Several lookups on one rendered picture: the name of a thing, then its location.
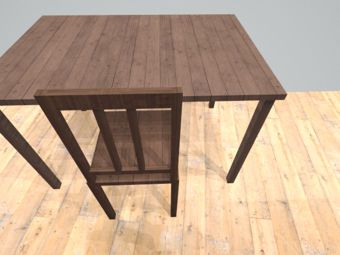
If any table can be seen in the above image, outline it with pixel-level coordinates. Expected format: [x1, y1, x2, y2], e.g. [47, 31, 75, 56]
[0, 14, 287, 189]

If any chair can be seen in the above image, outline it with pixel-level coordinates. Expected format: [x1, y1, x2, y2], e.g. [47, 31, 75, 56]
[34, 87, 183, 219]

